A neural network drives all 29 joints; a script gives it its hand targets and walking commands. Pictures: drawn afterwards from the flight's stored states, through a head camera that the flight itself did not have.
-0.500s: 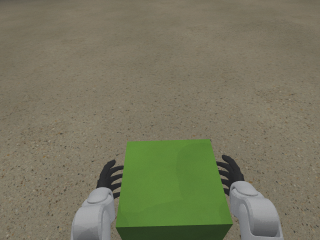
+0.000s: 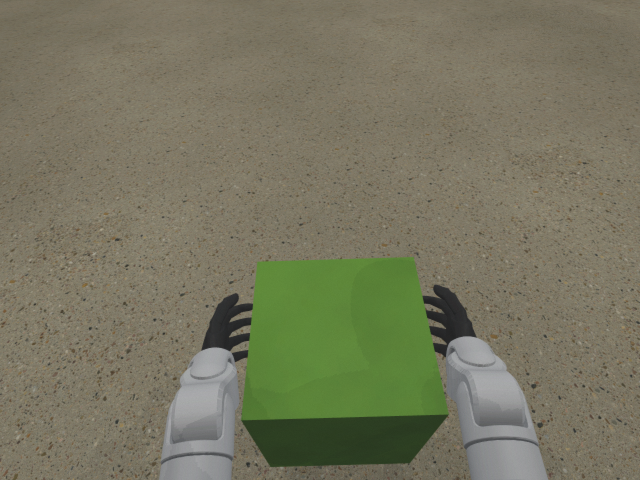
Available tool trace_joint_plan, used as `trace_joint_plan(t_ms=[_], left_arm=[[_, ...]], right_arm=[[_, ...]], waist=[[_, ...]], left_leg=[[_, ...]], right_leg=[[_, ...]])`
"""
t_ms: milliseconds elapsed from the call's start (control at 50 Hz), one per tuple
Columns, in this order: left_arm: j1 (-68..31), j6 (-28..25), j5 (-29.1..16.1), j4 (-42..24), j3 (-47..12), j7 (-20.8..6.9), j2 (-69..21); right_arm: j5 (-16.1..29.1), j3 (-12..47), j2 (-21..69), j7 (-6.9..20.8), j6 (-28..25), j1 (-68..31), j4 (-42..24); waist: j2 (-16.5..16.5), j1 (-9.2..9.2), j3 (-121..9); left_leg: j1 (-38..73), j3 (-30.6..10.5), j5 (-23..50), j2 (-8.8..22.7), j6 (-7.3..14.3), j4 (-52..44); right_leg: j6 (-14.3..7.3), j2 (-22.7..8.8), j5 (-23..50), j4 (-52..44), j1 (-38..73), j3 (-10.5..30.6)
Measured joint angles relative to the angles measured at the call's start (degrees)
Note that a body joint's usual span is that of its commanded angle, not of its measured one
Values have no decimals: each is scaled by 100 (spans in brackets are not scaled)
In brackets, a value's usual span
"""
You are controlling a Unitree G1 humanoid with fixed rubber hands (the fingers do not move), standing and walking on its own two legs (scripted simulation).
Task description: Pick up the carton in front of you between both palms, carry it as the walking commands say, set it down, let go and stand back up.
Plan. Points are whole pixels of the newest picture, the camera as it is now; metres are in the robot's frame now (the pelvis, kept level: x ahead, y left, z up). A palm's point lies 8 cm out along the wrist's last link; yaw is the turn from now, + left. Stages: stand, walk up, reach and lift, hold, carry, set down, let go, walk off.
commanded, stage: carry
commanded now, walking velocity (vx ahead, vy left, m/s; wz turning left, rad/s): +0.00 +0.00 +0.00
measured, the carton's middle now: (337, 368) +0.30 +0.00 -0.05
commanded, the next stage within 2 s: hold in 0.78 s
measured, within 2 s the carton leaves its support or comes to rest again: neither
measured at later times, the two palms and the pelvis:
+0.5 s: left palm (227, 355) +0.28 +0.14 +0.04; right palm (469, 345) +0.28 -0.16 +0.04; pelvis +0.00 -0.01 +0.00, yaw +0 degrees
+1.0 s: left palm (257, 350) +0.28 +0.10 +0.04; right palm (509, 373) +0.24 -0.20 +0.04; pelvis -0.01 -0.01 +0.01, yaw -8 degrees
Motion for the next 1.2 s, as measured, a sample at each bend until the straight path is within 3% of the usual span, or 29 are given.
trace_joint_plan(t_ms=[200, 780, 820, 860, 960, 1060, 1200], left_arm=[[9, 285, 48, -42, -28, -31, -1], [-77, 302, 75, 40, 33, -61, -12], [-6, 252, 90, -50, 44, -46, -4], [125, 192, 89, -155, 45, -24, 13], [158, 91, 113, -34, -8, 20, 15], [-104, 87, 245, 293, 4, -34, -17], [-328, 135, 387, 539, 161, -98, -53]], right_arm=[[-62, 16, -1, 35, 296, 20, -68], [-128, -14, 10, 51, 342, -59, -19], [-146, 29, 16, 79, 189, -65, 84], [-169, 111, 13, 105, 30, -52, 199], [-146, 38, 8, 129, -103, -40, 354], [-136, -158, 14, 115, -94, -94, 454], [-249, -334, 56, 170, -73, -320, 731]], waist=[[0, 7, -101], [17, 2, -82], [-69, 93, 171], [-121, 142, 392], [-90, 25, 581], [-111, -73, 561], [-195, 12, 510]], left_leg=[[25, -12, -26, 19, -39, 31], [48, -62, 57, 87, -138, -13], [407, -426, 156, -100, -130, -263], [759, -960, 336, -257, -216, -540], [1251, -1636, 248, -310, -412, -941], [1402, -1629, 233, -355, -443, -971], [1437, -1495, 258, -465, -361, -962]], right_leg=[[-26, 9, -46, 40, 26, -8], [-123, 67, -64, 97, 15, -57], [-219, 107, 42, -51, 260, 160], [-125, 225, 202, -353, 538, 524], [-127, 423, 558, -839, 895, 949], [-39, 429, 635, -858, 941, 1245], [105, 330, 689, -838, 909, 1470]])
